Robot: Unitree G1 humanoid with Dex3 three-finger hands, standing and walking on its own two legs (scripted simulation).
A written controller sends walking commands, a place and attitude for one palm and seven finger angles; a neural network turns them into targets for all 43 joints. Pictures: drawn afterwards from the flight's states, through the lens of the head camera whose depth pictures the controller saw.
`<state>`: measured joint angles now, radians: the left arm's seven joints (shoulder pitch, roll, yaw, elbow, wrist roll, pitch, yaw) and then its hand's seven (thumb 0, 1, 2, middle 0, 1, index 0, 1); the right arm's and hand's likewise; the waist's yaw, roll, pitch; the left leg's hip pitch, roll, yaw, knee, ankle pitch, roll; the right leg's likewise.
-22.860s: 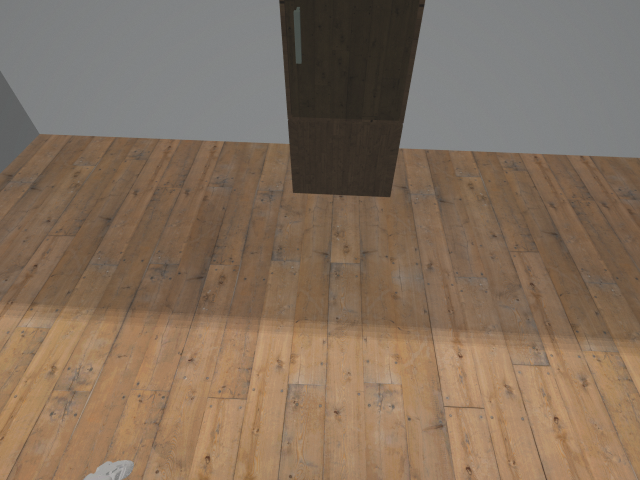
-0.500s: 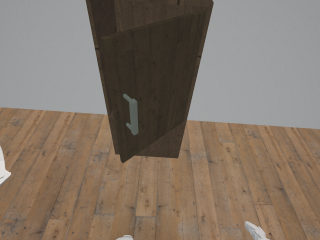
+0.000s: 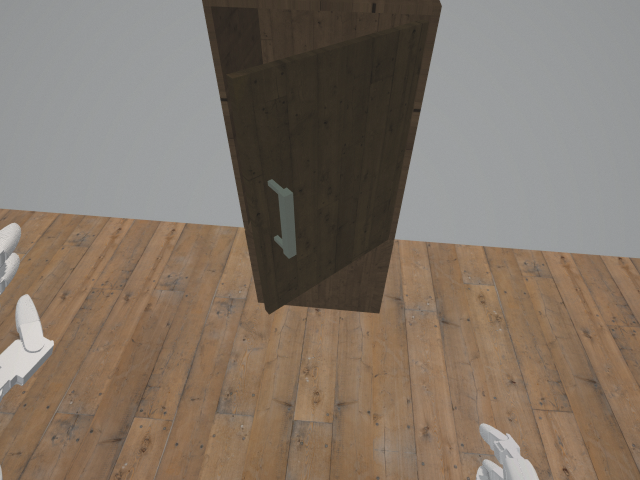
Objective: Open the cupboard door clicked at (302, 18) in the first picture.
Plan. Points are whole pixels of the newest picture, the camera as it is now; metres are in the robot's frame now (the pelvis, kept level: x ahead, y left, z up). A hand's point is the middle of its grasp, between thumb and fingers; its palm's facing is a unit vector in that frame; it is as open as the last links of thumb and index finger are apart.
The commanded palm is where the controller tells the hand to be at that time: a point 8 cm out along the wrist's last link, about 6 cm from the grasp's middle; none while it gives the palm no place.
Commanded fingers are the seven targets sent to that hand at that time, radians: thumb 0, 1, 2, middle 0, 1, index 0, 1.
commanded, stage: let the arm hang, fingers relaxed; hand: left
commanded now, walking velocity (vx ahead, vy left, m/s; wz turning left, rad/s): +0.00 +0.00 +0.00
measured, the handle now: (281, 219) +0.58 +0.12 -0.03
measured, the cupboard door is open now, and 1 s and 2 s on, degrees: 45 45 45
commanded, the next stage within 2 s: look to check the result in 1.18 s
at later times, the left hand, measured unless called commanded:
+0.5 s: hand out of the picture -0.07 +0.19 -0.18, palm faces +0.03 -0.99 -0.12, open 7.4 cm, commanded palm none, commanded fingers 0.00 0.90 0.90 -0.20 -0.30 -0.20 -0.30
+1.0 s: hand out of the picture +0.02 +0.24 -0.15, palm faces +0.05 -0.95 -0.32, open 7.4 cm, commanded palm none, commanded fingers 0.00 0.90 0.90 -0.20 -0.30 -0.20 -0.30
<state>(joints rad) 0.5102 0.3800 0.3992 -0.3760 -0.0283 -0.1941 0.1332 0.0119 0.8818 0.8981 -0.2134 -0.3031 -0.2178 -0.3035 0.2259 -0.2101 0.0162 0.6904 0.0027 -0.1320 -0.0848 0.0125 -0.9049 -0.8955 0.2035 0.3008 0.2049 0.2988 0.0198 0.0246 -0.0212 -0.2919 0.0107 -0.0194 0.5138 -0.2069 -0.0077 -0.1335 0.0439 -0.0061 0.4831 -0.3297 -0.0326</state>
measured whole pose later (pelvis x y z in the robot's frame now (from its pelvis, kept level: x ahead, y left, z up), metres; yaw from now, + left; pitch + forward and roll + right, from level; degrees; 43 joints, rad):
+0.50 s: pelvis -0.04 +0.01 +0.00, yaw +3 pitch -1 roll -1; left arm 0.31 0.20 -0.01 1.09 0.02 0.03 -0.02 0.01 0.90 0.90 -0.20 -0.30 -0.21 -0.30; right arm 0.24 -0.26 0.00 1.08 -0.03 0.04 -0.01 0.01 -0.91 -0.90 0.20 0.30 0.20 0.30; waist 0.00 -0.03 0.08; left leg -0.33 -0.02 -0.06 0.45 -0.10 0.01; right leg -0.18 0.02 -0.05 0.46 -0.26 -0.02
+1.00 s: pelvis -0.02 +0.01 +0.01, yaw +3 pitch -2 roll +0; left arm 0.17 0.28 0.02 1.12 0.02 -0.01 0.00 0.01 0.90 0.90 -0.20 -0.30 -0.20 -0.30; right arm 0.13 -0.26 -0.01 1.13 -0.02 0.01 -0.01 0.00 -0.91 -0.90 0.20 0.30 0.20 0.30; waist 0.00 0.03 0.04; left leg -0.26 -0.03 -0.06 0.39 -0.10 0.01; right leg -0.11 0.00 -0.05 0.41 -0.28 -0.02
